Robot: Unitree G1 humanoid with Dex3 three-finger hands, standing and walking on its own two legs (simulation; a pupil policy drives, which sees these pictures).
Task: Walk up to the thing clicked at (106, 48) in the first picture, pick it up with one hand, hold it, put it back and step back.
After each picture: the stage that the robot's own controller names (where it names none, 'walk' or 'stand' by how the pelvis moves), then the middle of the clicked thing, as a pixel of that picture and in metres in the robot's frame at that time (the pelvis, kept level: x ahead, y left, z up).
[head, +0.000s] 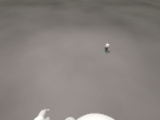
stand; (106, 49) +1.56 -0.34 -0.66
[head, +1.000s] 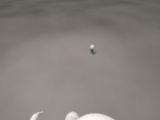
walk; (91, 50) +1.47 +0.08 -0.63
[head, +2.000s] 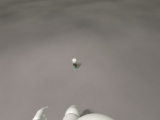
walk; (74, 64) +0.97 +0.33 -0.65
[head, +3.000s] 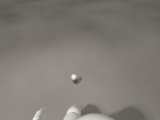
walk; (74, 80) +0.63 +0.28 -0.65
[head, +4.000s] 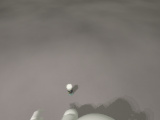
stand; (70, 90) +0.46 +0.24 -0.62
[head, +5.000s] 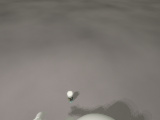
stand; (70, 97) +0.42 +0.22 -0.65
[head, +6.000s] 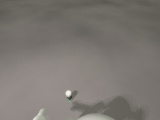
stand; (69, 96) +0.41 +0.24 -0.66
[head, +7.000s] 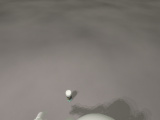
stand; (69, 96) +0.42 +0.24 -0.66
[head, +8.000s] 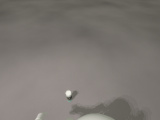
stand; (69, 96) +0.41 +0.24 -0.66
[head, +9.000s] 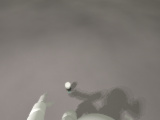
go down; (68, 87) +0.43 +0.24 -0.64
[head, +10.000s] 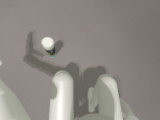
go down; (50, 49) +0.47 +0.30 -0.22
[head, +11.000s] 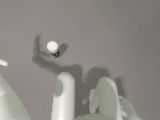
close in; (54, 52) +0.47 +0.29 -0.25
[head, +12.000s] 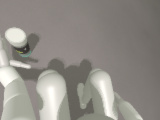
close in; (21, 45) +0.45 +0.34 -0.16
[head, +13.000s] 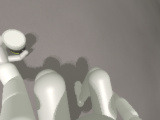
lift; (17, 46) +0.43 +0.33 -0.16
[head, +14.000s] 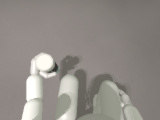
lift; (50, 66) +0.32 +0.27 -0.01
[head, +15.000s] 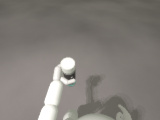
hold; (69, 74) +0.32 +0.14 +0.08
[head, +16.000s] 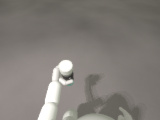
hold; (67, 75) +0.32 +0.16 +0.04
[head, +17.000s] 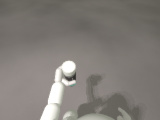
hold; (70, 75) +0.32 +0.14 +0.04
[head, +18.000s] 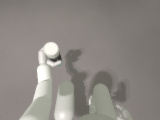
crouch; (55, 56) +0.43 +0.23 -0.04
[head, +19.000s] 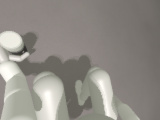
lower; (18, 48) +0.42 +0.32 -0.17
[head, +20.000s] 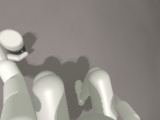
lower; (16, 48) +0.42 +0.33 -0.16
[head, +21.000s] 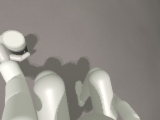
lower; (19, 48) +0.42 +0.33 -0.15
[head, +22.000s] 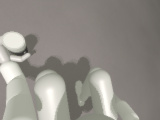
lower; (19, 49) +0.41 +0.33 -0.16
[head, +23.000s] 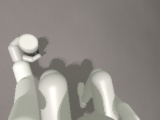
loosen; (31, 50) +0.42 +0.30 -0.14
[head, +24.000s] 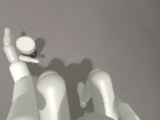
withdraw; (29, 51) +0.42 +0.30 -0.17
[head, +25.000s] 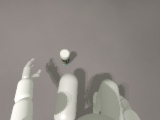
walk; (65, 58) +0.46 +0.24 -0.26
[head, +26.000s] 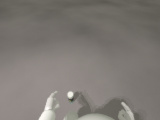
stand; (70, 97) +0.39 +0.18 -0.59
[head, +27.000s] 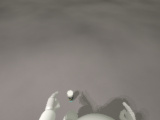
stand; (70, 96) +0.40 +0.20 -0.60
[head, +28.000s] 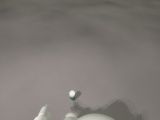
stand; (72, 96) +0.40 +0.18 -0.63
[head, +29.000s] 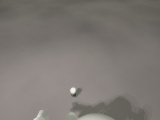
walk; (73, 93) +0.42 +0.19 -0.65
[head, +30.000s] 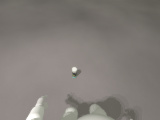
walk; (74, 73) +0.65 +0.18 -0.64
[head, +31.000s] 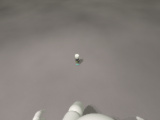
walk; (77, 60) +0.98 +0.30 -0.63
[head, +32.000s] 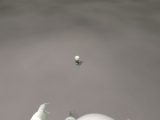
stand; (77, 61) +1.03 +0.24 -0.65
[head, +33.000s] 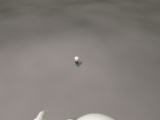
stand; (76, 62) +1.05 +0.25 -0.66
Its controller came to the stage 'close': yes
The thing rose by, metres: 0.67
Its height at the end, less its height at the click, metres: +0.00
